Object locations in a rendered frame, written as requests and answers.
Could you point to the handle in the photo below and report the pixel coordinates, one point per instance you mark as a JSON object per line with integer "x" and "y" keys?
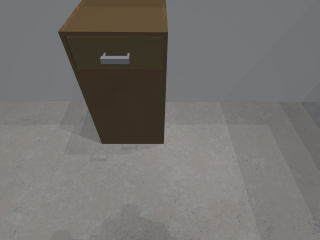
{"x": 115, "y": 59}

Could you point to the drawer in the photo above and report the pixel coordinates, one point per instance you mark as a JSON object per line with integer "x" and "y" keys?
{"x": 145, "y": 51}

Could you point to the cabinet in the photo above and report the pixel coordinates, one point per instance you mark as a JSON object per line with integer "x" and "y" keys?
{"x": 127, "y": 105}

